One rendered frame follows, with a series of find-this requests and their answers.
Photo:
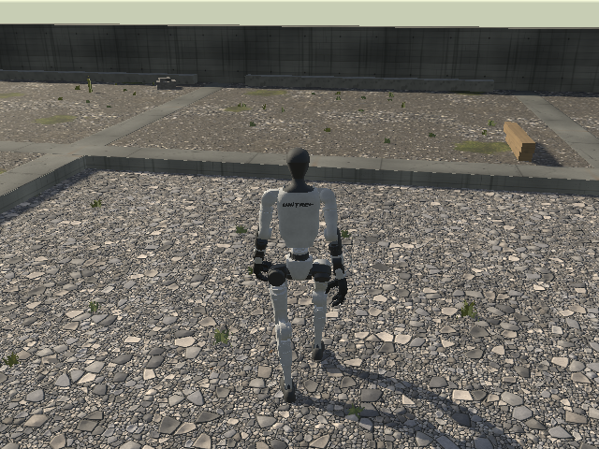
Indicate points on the left robot forearm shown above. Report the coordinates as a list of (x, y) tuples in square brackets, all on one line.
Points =
[(260, 249)]

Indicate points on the robot right hand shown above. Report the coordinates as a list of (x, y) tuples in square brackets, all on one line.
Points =
[(342, 283)]

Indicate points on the robot left hand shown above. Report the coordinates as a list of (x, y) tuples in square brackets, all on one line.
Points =
[(261, 267)]

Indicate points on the robot right thigh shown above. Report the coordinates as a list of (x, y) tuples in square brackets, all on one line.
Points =
[(321, 274)]

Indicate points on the right robot upper arm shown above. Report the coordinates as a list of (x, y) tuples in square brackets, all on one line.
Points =
[(330, 213)]

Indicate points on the left robot foot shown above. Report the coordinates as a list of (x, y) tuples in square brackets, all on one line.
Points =
[(289, 394)]

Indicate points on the left robot upper arm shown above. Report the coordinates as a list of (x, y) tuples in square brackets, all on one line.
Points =
[(265, 214)]

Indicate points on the right robot forearm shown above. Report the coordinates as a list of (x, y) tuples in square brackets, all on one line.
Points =
[(336, 255)]

